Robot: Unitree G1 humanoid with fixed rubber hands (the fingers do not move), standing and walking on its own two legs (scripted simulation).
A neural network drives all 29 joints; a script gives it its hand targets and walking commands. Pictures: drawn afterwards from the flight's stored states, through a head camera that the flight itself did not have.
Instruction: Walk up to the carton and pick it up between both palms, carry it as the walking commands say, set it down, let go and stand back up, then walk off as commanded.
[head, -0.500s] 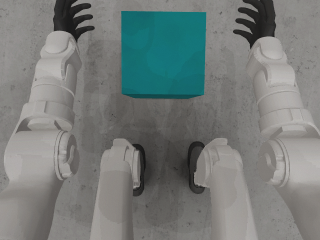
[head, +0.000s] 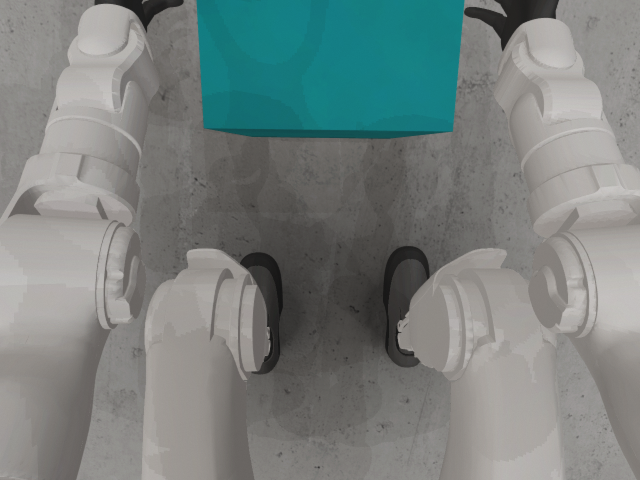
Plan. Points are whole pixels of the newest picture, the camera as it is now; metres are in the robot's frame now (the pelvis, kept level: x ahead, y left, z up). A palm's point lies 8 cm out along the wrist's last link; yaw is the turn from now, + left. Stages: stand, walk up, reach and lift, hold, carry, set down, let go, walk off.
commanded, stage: reach and lift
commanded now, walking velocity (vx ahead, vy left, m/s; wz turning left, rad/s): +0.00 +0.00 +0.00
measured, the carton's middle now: (325, 42) +0.53 +0.02 -0.25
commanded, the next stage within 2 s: none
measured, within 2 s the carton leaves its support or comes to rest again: leaves its support in 1.54 s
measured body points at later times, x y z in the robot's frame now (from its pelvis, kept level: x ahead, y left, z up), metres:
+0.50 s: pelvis +0.00 +0.00 -0.01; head +0.37 +0.02 +0.24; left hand +0.56 +0.20 -0.19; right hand +0.55 -0.15 -0.19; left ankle +0.11 +0.12 -0.35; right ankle +0.12 -0.13 -0.35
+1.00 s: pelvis +0.00 +0.00 -0.01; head +0.37 +0.02 +0.23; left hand +0.56 +0.18 -0.19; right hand +0.56 -0.13 -0.19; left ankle +0.11 +0.12 -0.35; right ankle +0.12 -0.13 -0.35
